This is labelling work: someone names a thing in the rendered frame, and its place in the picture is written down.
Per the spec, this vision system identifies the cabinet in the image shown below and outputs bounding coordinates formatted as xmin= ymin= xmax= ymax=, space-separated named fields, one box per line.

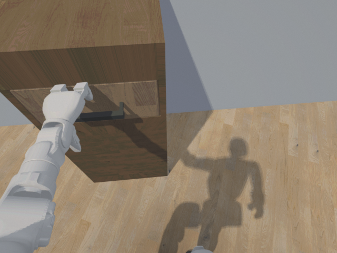
xmin=0 ymin=0 xmax=167 ymax=183

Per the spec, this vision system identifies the left robot forearm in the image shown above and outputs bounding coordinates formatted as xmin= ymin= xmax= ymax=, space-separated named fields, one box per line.
xmin=0 ymin=118 xmax=74 ymax=206

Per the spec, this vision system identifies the drawer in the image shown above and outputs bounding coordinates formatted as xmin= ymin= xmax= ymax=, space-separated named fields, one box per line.
xmin=10 ymin=80 xmax=159 ymax=124

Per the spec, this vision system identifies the robot left hand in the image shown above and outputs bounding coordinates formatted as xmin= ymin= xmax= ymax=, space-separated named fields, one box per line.
xmin=43 ymin=82 xmax=93 ymax=152

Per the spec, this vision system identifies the robot left upper arm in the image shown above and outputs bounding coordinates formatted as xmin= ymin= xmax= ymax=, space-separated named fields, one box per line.
xmin=0 ymin=196 xmax=56 ymax=253

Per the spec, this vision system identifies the handle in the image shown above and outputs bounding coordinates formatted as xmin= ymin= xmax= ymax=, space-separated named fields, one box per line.
xmin=75 ymin=102 xmax=125 ymax=122

